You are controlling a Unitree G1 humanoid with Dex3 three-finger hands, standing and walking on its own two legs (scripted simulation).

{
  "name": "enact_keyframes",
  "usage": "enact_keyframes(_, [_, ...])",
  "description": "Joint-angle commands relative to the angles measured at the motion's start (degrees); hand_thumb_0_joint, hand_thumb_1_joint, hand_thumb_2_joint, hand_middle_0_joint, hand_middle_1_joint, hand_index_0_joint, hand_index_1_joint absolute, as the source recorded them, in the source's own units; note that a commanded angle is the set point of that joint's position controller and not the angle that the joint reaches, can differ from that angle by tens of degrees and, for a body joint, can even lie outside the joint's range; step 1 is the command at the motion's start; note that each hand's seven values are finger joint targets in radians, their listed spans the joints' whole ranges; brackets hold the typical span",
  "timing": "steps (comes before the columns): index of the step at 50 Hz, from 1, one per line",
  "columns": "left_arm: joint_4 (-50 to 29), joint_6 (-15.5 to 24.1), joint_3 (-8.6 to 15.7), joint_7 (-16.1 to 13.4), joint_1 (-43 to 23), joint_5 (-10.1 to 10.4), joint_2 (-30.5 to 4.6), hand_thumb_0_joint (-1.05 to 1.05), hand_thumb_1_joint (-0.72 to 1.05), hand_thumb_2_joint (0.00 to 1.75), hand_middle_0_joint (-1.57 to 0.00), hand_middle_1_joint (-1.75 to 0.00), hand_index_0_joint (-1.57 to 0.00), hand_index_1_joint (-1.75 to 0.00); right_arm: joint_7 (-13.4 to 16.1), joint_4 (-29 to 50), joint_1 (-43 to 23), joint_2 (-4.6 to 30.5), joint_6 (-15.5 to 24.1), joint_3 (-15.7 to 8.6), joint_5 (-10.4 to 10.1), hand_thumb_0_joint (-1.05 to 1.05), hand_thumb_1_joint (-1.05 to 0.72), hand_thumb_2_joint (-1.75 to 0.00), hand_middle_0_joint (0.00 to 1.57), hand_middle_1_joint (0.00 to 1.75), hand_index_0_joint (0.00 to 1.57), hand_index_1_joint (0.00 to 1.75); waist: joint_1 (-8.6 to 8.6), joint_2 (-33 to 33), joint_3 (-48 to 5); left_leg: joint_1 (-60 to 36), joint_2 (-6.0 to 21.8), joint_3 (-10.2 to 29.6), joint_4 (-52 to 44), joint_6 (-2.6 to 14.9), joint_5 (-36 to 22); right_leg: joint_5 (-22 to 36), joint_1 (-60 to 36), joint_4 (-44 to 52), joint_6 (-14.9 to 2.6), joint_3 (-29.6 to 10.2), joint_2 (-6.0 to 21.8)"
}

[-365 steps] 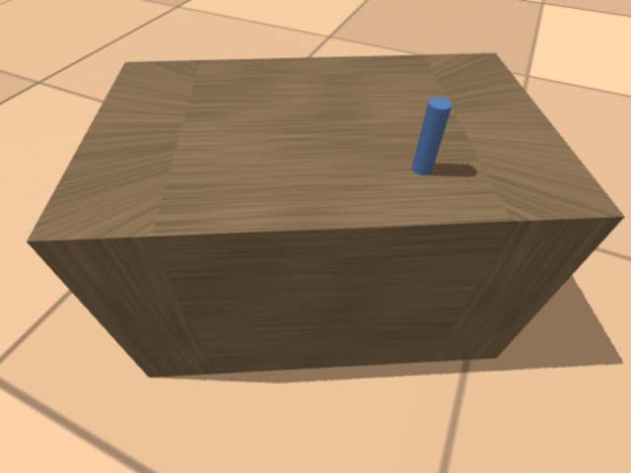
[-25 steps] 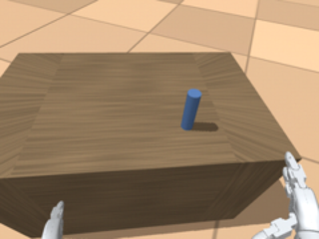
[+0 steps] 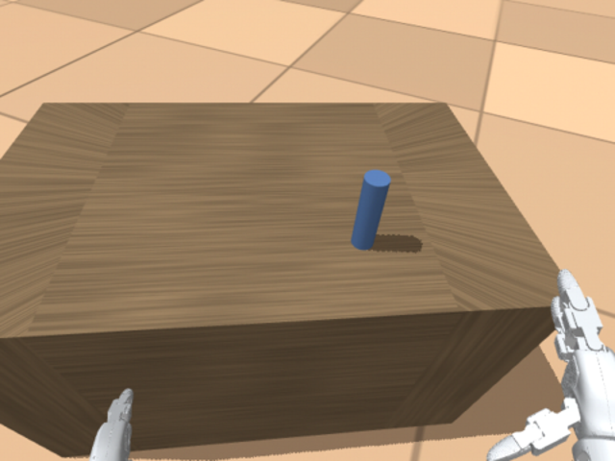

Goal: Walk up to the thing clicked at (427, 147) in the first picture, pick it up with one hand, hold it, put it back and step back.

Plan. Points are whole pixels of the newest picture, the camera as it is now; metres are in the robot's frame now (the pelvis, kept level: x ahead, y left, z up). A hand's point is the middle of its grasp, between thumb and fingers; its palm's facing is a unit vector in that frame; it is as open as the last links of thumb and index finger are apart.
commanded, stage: go down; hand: right
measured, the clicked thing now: (369, 212) +0.52 -0.12 +0.00
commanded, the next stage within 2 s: none
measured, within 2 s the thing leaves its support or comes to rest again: neither
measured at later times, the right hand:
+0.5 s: hand (524, 284) +0.30 -0.27 +0.10, palm faces +0.05 +0.99 -0.09, open 17.7 cm
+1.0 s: hand (528, 256) +0.34 -0.29 +0.11, palm faces +0.02 +1.00 -0.02, open 17.5 cm
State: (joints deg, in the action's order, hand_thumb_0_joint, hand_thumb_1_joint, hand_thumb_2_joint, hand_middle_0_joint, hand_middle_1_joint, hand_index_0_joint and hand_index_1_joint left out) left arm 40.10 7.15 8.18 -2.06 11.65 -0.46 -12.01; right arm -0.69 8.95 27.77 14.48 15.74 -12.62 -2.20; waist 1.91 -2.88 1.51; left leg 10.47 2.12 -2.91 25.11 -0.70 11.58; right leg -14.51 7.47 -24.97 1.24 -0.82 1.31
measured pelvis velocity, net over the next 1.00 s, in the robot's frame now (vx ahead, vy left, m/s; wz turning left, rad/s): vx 0.01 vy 0.00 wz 0.00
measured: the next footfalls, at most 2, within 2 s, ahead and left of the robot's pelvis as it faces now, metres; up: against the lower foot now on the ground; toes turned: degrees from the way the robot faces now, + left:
none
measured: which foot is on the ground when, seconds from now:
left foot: down 0.00-1.00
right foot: down 0.00-1.00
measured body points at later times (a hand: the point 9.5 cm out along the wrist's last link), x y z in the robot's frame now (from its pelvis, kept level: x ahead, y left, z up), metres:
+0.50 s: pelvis +0.00 +0.00 +0.00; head +0.00 +0.01 +0.45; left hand +0.15 +0.26 -0.10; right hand +0.29 -0.32 +0.11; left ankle +0.02 +0.13 -0.74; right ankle -0.01 -0.14 -0.74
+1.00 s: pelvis +0.01 +0.00 -0.01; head +0.02 +0.00 +0.44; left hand +0.17 +0.26 -0.09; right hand +0.33 -0.34 +0.11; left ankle +0.02 +0.13 -0.74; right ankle -0.01 -0.14 -0.74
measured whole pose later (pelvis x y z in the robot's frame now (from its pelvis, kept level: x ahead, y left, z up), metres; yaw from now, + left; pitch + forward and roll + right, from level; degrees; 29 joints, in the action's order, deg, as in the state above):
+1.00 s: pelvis +0.01 +0.00 -0.01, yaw +0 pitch +3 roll +0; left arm 40.7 10.4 -0.1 -10.0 11.2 1.8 -13.6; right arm -30.2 -37.1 -16.2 28.8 8.6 -25.4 -17.6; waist -0.8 -0.8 -2.4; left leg 18.3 1.9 -2.9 28.9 -0.8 13.4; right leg -17.2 16.0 -30.2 1.2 -1.0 1.6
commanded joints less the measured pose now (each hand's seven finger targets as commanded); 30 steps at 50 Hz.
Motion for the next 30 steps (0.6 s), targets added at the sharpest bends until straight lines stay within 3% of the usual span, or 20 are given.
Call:
enact_keyframes(1, [-5.96, 2.63, 1.58, -0.54, -8.27, -0.01, -6.87, 0.0, -0.55, 0.04, -0.06, -0.05, -0.06, -0.06, -0.47, 9.29, -10.93, 10.29, 4.08, -7.36, -2.01, 0.0, 0.61, -0.04, 0.02, 0.06, 0.05, 0.06, -1.47, 2.13, -3.74, -0.13, -1.61, -1.32, -3.66, 0.04, -0.64, 2.13, 4.2, 3.8, -2.04, 1.47, -1.77])
enact_keyframes(4, [-6.78, 2.54, -1.63, -1.34, -9.57, 0.45, -4.63, 0.0, -0.55, 0.04, -0.06, -0.05, -0.05, -0.06, -2.41, 6.73, -18.5, 12.14, 4.42, -9.12, -3.76, 0.0, 0.61, -0.04, 0.03, 0.06, 0.05, 0.06, -1.78, 3.48, -5.52, -0.84, -1.23, -0.76, -4.0, -0.25, -1.07, 2.6, 3.51, 3.16, -2.16, 1.43, -2.12])
enact_keyframes(6, [-4.92, 2.71, 0.1, -2.52, -10.17, 0.72, -6.93, 0.0, -0.55, 0.04, -0.06, -0.05, -0.05, -0.06, -4.73, 0.04, -23.15, 12.97, 3.33, -10.11, -5.43, 0.0, 0.61, -0.04, 0.04, 0.06, 0.05, 0.06, -2.63, 3.33, -6.18, -0.37, -0.95, -0.3, -3.72, -0.44, -3.0, 3.66, 3.11, 2.55, -2.24, 1.24, -2.15])
enact_keyframes(10, [-5.8, 3.58, 0.48, -4.56, -10.3, 1.22, -9.84, 0.0, -0.55, 0.03, -0.05, -0.05, -0.06, -0.05, -10.68, -6.06, -33.05, 17.31, 1.54, -12.19, -8.67, 0.0, 0.61, -0.03, 0.04, 0.05, 0.05, 0.05, -3.21, 2.15, -8.16, -0.21, -0.55, 0.0, -3.61, -0.45, -2.62, 3.28, 2.15, 2.98, -2.03, 0.45, -1.83])
enact_keyframes(13, [-5.01, 3.73, -5.1, -5.25, -7.25, 1.76, -4.96, 0.0, -0.55, 0.04, -0.05, -0.05, -0.05, -0.05, -15.4, -10.48, -36.57, 18.35, 0.18, -12.81, -11.01, 0.0, 0.61, -0.02, 0.05, 0.05, 0.06, 0.05, -2.3, 1.62, -8.6, -0.96, -0.52, -0.08, -3.51, -0.29, -4.02, 5.21, 1.93, 2.92, -1.99, 0.36, -1.99])
enact_keyframes(15, [-4.12, 3.88, -5.54, -5.61, -7.19, 2.29, -4.87, 0.0, -0.55, 0.04, -0.05, -0.05, -0.05, -0.05, -18.01, -17.3, -36.06, 19.68, -1.63, -14.12, -12.57, 0.0, 0.61, -0.02, 0.05, 0.05, 0.06, 0.05, -1.8, 2.17, -9.1, -1.14, -0.58, -0.39, -2.87, -0.25, -6.9, 7.47, 2.8, 2.53, -2.01, 0.47, -2.14])
enact_keyframes(16, [-3.38, 3.92, -4.83, -5.77, -8.06, 2.23, -6.11, 0.0, -0.55, 0.04, -0.05, -0.05, -0.05, -0.05, -19.23, -17.8, -37.8, 21.28, -1.9, -15.13, -13.36, 0.0, 0.61, -0.01, 0.05, 0.05, 0.06, 0.05, -1.15, 0.15, -9.82, -1.19, -0.5, -0.38, -2.42, 0.0, -7.7, 8.26, 2.99, 2.35, -1.79, 0.59, -2.2])
enact_keyframes(18, [-2.96, 3.95, -2.4, -5.99, -7.31, 2.07, -9.55, 0.0, -0.55, 0.04, -0.05, -0.05, -0.05, -0.05, -21.28, -18.45, -40.91, 21.98, -2.46, -14.84, -14.41, 0.0, 0.61, -0.02, 0.05, 0.05, 0.05, 0.05, -1.72, -1.19, -11.47, -0.61, -0.94, -0.94, -1.26, 0.58, -9.12, 10.08, 2.58, 2.32, -1.45, 0.28, -1.69])
enact_keyframes(21, [-4.49, 4.63, -1.63, -6.06, -9.05, 2.18, -10.96, 0.0, -0.55, 0.05, -0.05, -0.05, -0.05, -0.05, -23.02, -19.0, -43.13, 23.53, -2.52, -15.71, -15.44, 0.0, 0.61, -0.02, 0.05, 0.05, 0.05, 0.05, -1.08, -0.19, -12.04, -0.86, -1.33, -1.32, -0.98, 0.71, -9.39, 11.04, 2.9, 1.71, -1.39, 0.06, -1.33])
enact_keyframes(23, [-4.0, 4.56, -3.89, -5.78, -10.81, 2.37, -8.46, 0.0, -0.55, 0.05, -0.05, -0.05, -0.05, -0.05, -23.6, -19.56, -43.56, 24.18, -2.27, -16.38, -15.7, 0.0, 0.61, -0.02, 0.05, 0.05, 0.06, 0.05, 0.14, -0.31, -11.38, -0.56, -1.42, -1.15, -0.74, 0.89, -8.65, 10.87, 3.96, 1.54, -1.4, 0.06, -1.21])
enact_keyframes(24, [-4.44, 4.65, -4.78, -5.78, -11.27, 2.35, -7.26, 0.0, -0.55, 0.05, -0.05, -0.05, -0.05, -0.05, -24.19, -19.78, -43.97, 22.23, -2.07, -14.62, -15.86, 0.0, 0.61, -0.02, 0.05, 0.05, 0.05, 0.05, -0.3, -0.7, -12.49, -0.7, -1.5, -0.88, -0.55, 0.86, -8.99, 11.33, 3.51, 1.12, -1.41, 0.07, -1.08])
enact_keyframes(26, [-6.01, 4.88, -4.59, -6.15, -11.72, 2.26, -8.28, 0.0, -0.55, 0.05, -0.05, -0.05, -0.05, -0.05, -24.47, -21.1, -43.02, 21.72, -2.17, -14.32, -16.15, 0.0, 0.61, -0.02, 0.05, 0.05, 0.06, 0.05, -0.22, 0.01, -14.13, -1.32, -1.85, -1.02, 0.09, 0.92, -10.67, 14.55, 3.12, 0.45, -1.19, -0.2, -0.74])
enact_keyframes(27, [-3.72, 4.55, -4.28, -6.21, -9.08, 2.06, -8.63, 0.0, -0.55, 0.05, -0.05, -0.05, -0.05, -0.05, -24.55, -20.1, -43.92, 22.4, -2.15, -14.63, -16.31, 0.0, 0.61, -0.02, 0.05, 0.05, 0.06, 0.05, -0.38, -1.59, -15.2, -1.1, -2.12, -1.03, 0.45, 1.14, -11.11, 16.75, 2.71, 0.17, -0.96, -0.4, -0.46])
enact_keyframes(30, [-5.28, 4.57, -3.67, -6.88, -9.8, 1.84, -10.24, 0.0, -0.54, 0.04, -0.05, -0.05, -0.05, -0.05, -24.61, -19.03, -46.85, 24.3, -1.58, -15.56, -16.28, 0.0, 0.59, -0.02, 0.06, 0.05, 0.06, 0.05, -1.03, -1.16, -16.01, -0.94, -2.09, -0.8, 0.41, 1.08, -10.51, 15.17, 2.32, 0.04, -1.2, -0.2, -0.53])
